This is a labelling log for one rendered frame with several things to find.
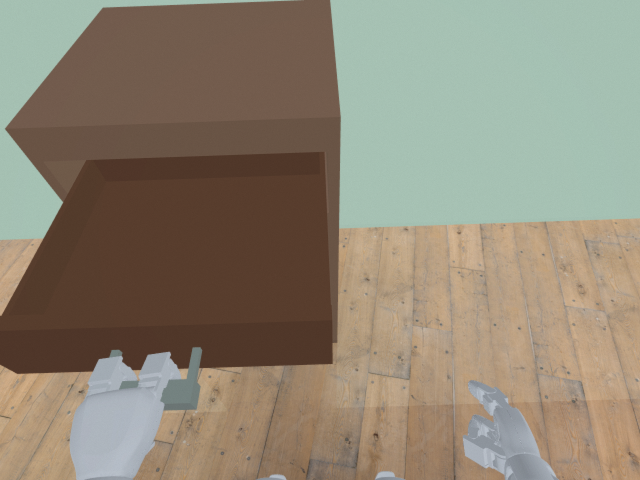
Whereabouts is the right robot shin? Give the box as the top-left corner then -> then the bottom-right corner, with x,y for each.
375,471 -> 395,479

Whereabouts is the right robot hand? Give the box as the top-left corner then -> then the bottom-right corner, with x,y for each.
463,380 -> 541,474

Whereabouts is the left robot hand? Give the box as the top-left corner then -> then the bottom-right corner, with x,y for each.
70,352 -> 181,480

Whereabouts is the cabinet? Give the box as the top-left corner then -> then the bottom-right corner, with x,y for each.
5,0 -> 341,343

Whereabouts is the handle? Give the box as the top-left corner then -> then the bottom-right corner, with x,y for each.
109,347 -> 202,411

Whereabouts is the drawer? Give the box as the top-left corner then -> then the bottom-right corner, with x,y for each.
0,152 -> 333,374

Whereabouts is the right robot forearm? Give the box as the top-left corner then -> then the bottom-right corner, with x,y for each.
504,454 -> 559,480

